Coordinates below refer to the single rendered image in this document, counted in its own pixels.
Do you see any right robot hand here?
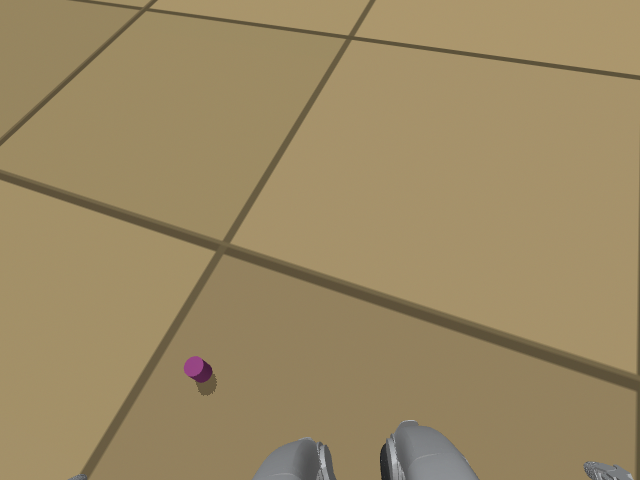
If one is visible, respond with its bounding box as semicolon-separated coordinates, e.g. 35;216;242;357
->
583;461;633;480

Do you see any tin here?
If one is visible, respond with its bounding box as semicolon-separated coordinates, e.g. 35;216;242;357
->
184;356;212;383

